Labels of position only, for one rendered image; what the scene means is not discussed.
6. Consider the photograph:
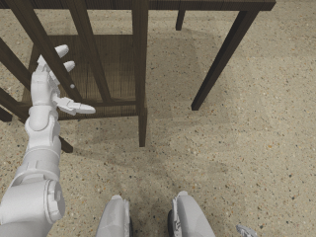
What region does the chair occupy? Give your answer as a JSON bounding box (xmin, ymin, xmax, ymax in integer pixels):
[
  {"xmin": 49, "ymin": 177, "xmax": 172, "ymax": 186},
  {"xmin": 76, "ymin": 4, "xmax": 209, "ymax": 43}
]
[{"xmin": 0, "ymin": 0, "xmax": 149, "ymax": 153}]

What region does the robot left upper arm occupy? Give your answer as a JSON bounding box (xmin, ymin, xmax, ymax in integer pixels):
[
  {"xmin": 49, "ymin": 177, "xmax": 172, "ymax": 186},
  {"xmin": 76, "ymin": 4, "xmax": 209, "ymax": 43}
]
[{"xmin": 0, "ymin": 179, "xmax": 66, "ymax": 237}]

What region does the robot left forearm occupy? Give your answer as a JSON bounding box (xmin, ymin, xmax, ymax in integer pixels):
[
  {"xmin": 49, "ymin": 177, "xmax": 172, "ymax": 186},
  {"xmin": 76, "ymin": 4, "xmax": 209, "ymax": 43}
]
[{"xmin": 0, "ymin": 105, "xmax": 61, "ymax": 225}]

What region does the right robot hand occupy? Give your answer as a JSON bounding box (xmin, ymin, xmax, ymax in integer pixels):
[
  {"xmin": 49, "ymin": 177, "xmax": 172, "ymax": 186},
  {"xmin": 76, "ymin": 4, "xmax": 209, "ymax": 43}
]
[{"xmin": 236, "ymin": 224, "xmax": 258, "ymax": 237}]

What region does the table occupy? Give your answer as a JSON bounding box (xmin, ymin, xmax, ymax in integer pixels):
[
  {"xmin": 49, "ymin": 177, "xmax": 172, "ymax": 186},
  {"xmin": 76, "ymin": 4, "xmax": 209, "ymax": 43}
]
[{"xmin": 0, "ymin": 0, "xmax": 277, "ymax": 122}]

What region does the robot left shin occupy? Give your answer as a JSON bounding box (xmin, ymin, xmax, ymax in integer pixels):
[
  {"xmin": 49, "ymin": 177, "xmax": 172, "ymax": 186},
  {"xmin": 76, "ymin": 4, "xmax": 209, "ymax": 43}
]
[{"xmin": 111, "ymin": 195, "xmax": 129, "ymax": 237}]

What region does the left robot hand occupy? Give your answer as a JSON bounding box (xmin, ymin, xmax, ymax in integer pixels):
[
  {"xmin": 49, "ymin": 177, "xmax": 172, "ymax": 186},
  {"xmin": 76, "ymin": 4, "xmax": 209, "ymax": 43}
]
[{"xmin": 31, "ymin": 44, "xmax": 96, "ymax": 116}]

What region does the robot shin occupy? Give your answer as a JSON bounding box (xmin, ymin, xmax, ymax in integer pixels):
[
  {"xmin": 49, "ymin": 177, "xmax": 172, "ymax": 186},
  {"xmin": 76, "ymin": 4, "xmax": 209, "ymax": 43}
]
[
  {"xmin": 172, "ymin": 191, "xmax": 188, "ymax": 237},
  {"xmin": 111, "ymin": 195, "xmax": 129, "ymax": 237}
]

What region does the robot right shin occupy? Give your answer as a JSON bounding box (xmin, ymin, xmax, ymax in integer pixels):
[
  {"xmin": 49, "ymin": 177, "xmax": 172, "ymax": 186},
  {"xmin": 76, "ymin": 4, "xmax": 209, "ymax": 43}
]
[{"xmin": 172, "ymin": 191, "xmax": 188, "ymax": 237}]

